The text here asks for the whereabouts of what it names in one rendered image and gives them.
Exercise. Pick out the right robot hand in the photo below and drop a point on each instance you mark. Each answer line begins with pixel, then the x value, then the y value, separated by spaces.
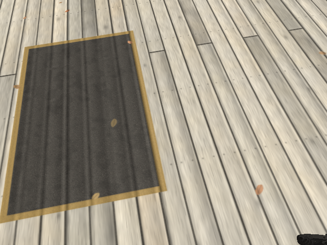
pixel 312 239

